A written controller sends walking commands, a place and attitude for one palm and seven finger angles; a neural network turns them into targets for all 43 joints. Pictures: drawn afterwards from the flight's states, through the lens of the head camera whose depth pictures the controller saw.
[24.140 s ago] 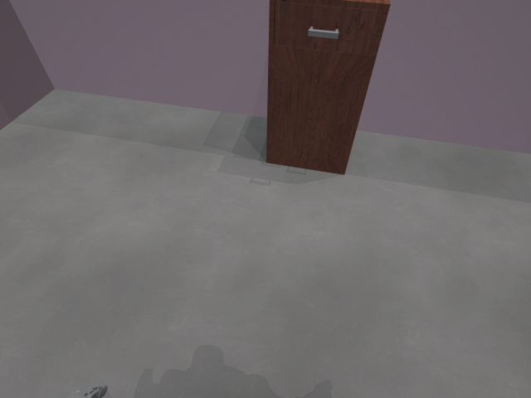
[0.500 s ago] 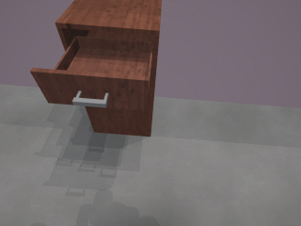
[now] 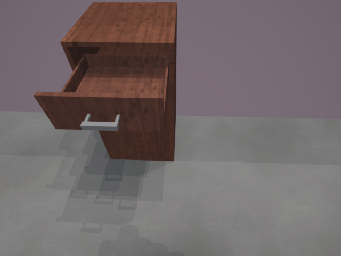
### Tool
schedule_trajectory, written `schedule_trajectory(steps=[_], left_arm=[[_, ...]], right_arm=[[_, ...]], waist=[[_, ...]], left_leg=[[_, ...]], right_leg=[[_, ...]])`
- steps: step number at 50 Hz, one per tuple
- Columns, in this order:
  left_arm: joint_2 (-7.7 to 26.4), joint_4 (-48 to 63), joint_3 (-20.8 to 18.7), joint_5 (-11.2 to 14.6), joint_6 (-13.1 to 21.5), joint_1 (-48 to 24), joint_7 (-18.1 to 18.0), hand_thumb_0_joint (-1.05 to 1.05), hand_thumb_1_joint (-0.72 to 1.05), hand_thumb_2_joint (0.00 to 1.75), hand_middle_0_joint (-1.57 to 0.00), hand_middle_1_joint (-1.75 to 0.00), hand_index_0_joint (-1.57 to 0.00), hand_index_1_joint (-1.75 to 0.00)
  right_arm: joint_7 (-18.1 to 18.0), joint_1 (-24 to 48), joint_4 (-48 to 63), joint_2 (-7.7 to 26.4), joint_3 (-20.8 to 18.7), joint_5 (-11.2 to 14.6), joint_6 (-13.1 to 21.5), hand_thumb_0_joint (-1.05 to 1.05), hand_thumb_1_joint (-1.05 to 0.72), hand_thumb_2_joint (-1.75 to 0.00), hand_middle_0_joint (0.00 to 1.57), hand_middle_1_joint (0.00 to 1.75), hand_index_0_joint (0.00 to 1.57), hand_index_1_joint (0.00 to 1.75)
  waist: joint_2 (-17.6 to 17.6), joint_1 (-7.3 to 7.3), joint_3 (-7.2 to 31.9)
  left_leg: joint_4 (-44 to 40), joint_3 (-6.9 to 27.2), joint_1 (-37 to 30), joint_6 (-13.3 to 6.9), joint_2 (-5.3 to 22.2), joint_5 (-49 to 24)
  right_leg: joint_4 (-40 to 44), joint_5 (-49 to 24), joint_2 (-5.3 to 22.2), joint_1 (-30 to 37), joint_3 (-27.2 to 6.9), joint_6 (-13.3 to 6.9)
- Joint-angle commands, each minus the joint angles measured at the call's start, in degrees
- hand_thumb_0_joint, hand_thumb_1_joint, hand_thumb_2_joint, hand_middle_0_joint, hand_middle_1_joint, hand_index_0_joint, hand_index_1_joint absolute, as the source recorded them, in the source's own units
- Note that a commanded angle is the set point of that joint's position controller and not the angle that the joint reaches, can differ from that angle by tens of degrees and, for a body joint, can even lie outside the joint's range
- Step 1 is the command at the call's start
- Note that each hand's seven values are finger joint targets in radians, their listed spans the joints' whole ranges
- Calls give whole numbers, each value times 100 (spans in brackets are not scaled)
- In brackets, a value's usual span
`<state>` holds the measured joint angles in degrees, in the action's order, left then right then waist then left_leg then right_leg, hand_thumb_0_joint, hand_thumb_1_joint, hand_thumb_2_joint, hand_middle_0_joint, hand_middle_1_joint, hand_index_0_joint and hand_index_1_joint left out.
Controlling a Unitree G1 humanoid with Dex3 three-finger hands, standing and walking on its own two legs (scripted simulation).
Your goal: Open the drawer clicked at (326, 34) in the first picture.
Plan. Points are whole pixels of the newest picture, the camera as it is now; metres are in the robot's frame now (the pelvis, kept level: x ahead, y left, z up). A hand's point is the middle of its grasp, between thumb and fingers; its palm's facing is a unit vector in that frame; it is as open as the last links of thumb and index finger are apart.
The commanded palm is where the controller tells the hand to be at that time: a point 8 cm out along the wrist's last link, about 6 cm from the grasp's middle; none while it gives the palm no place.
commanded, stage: let the arm hang, fingers relaxed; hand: left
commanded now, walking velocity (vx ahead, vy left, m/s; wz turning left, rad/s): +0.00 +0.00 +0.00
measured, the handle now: (101, 121) +0.51 +0.26 -0.02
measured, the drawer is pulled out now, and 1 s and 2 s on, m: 0.30 0.30 0.30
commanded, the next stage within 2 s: look to check the result in 0.22 s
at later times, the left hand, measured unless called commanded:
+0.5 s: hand out of the picture +0.02 +0.18 -0.17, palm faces +0.03 -0.97 -0.23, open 7.3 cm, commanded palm none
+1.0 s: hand out of the picture +0.05 +0.19 -0.17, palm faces +0.02 -0.97 -0.26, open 7.3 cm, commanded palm none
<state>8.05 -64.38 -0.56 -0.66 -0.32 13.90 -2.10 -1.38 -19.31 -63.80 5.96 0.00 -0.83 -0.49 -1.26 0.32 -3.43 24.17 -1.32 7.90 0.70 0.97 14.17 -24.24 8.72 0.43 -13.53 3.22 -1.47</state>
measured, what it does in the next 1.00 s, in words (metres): stands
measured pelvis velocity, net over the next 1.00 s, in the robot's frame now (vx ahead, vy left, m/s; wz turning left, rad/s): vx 0.02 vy -0.01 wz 0.00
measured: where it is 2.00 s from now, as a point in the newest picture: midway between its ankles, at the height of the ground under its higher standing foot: outside the picture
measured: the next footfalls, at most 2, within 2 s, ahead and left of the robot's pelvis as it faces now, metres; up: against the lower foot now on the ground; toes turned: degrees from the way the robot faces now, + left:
none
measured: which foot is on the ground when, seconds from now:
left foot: down 0.00-1.00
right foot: down 0.00-1.00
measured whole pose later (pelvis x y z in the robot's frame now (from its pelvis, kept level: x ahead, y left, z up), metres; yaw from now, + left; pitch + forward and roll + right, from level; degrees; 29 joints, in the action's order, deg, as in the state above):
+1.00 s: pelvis +0.02 -0.01 +0.00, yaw +0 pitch -2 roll +0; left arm 11.6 -65.0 -1.5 -0.5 0.3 10.5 -1.6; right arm -1.4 -14.8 -64.1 10.2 -1.0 -0.9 -0.3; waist -1.1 0.3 -4.5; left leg 20.5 -1.0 4.9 1.9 2.4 13.8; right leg -20.9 8.6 -1.1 -10.6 3.7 -2.5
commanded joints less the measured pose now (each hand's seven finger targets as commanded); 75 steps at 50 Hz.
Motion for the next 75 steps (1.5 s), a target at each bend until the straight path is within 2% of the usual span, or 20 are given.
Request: schedule_trajectory(steps=[1,2,5,6,8,12,13,19,22,24,30,33,35,36,42,59,64,71,72,75], left_arm=[[732,129,-179,-16,67,404,-9,0,90,90,-20,-30,-20,-30],[745,127,-191,-16,68,366,-6,0,90,90,-20,-30,-20,-30],[783,158,-198,-20,66,303,2,0,90,90,-20,-30,-20,-30],[785,181,-208,-20,78,288,4,0,90,90,-20,-30,-20,-30],[785,169,-205,-20,86,296,-1,0,90,90,-20,-30,-20,-30],[876,199,-225,-9,105,186,10,0,90,90,-20,-30,-20,-30],[832,182,-215,-16,102,202,-1,0,90,90,-20,-30,-20,-30],[893,138,-217,-13,99,155,8,0,90,90,-20,-30,-20,-30],[970,133,-239,-8,104,143,15,0,90,90,-20,-30,-20,-30],[967,126,-234,-12,105,138,8,0,90,90,-20,-30,-20,-30],[1015,100,-241,-7,123,109,9,0,90,90,-20,-30,-20,-30],[1016,95,-240,-12,116,108,5,0,90,90,-20,-30,-20,-30],[1065,114,-250,-6,126,46,11,0,90,90,-20,-30,-20,-30],[1066,118,-253,-3,131,28,13,0,90,90,-20,-30,-20,-30],[1150,123,-261,-2,141,-60,18,0,90,90,-20,-30,-20,-30],[1360,183,-281,-11,176,-325,27,0,90,90,-20,-30,-20,-30],[1427,176,-272,-13,172,-396,36,0,90,90,-20,-30,-20,-30],[1556,190,-283,-8,188,-485,43,0,90,90,-20,-30,-20,-30],[1575,194,-285,-5,191,-489,44,0,90,90,-20,-30,-20,-30],[1596,197,-279,-9,193,-514,42,0,90,90,-20,-30,-20,-30]], right_arm=[[-65,-615,51,524,-107,-1,33,0,-90,-90,20,30,20,30],[-68,-592,56,518,-113,-2,36,0,-90,-90,20,30,20,30],[-67,-552,81,557,-127,2,26,0,-90,-90,20,30,20,30],[-67,-539,95,581,-139,-2,29,0,-90,-90,20,30,20,30],[-70,-493,112,571,-145,13,22,0,-90,-90,20,30,20,30],[-71,-478,102,682,-157,6,40,0,-90,-90,20,30,20,30],[-79,-418,122,670,-161,13,29,0,-90,-90,20,30,20,30],[-77,-405,84,737,-153,6,22,0,-90,-90,20,30,20,30],[-69,-396,72,797,-164,4,14,0,-90,-90,20,30,20,30],[-67,-387,60,783,-162,2,11,0,-90,-90,20,30,20,30],[-76,-327,65,860,-169,6,26,0,-90,-90,20,30,20,30],[-72,-262,75,865,-181,13,15,0,-90,-90,20,30,20,30],[-67,-289,60,928,-183,1,27,0,-90,-90,20,30,20,30],[-70,-237,62,940,-190,4,40,0,-90,-90,20,30,20,30],[-68,-121,86,1028,-201,7,47,0,-90,-90,20,30,20,30],[-52,223,129,1278,-221,7,69,0,-90,-90,20,30,20,30],[-39,341,141,1352,-221,7,56,0,-90,-90,20,30,20,30],[-27,439,143,1482,-228,9,62,0,-90,-90,20,30,20,30],[-26,450,149,1493,-230,9,60,0,-90,-90,20,30,20,30],[-22,469,140,1518,-229,6,54,0,-90,-90,20,30,20,30]], waist=[[-57,-20,-289],[-116,-25,-294],[54,-20,-332],[-25,-14,-281],[80,-12,-244],[69,14,-82],[57,6,-197],[-5,17,-200],[143,15,-174],[37,18,-170],[25,17,-77],[16,-2,-210],[44,18,-49],[-58,11,-32],[78,0,-26],[-15,4,129],[54,1,46],[33,-1,154],[134,-3,132],[37,9,175]], left_leg=[[-599,309,600,-231,368,-188],[-611,311,613,-225,372,-177],[-606,300,593,-225,378,-151],[-584,289,543,-216,365,-187],[-568,288,420,-217,388,-234],[-574,291,361,-201,401,-360],[-581,289,307,-200,422,-376],[-622,266,292,-185,433,-291],[-599,242,293,-177,397,-188],[-603,253,240,-179,419,-269],[-619,267,197,-168,449,-404],[-644,267,189,-168,435,-316],[-649,283,183,-168,453,-377],[-659,285,170,-163,465,-444],[-698,294,168,-153,481,-490],[-803,315,-24,-133,548,-757],[-840,323,-41,-137,549,-681],[-865,319,-72,-118,550,-712],[-859,336,-58,-121,539,-679],[-861,327,-101,-118,551,-688]], right_leg=[[589,355,496,265,-565,-124],[603,345,501,295,-560,-129],[667,382,507,286,-578,-120],[682,361,512,299,-617,-134],[707,331,511,248,-598,-139],[691,133,524,411,-620,-151],[698,97,505,288,-608,-157],[796,270,518,321,-629,-149],[887,485,538,338,-687,-151],[875,413,538,324,-660,-156],[837,120,546,455,-653,-165],[896,320,535,323,-675,-162],[857,209,539,471,-672,-163],[822,78,544,498,-652,-166],[798,-112,550,572,-641,-157],[757,-614,587,713,-624,-148],[829,-479,594,652,-639,-135],[843,-570,613,762,-671,-132],[876,-505,613,757,-683,-130],[892,-504,616,768,-686,-128]])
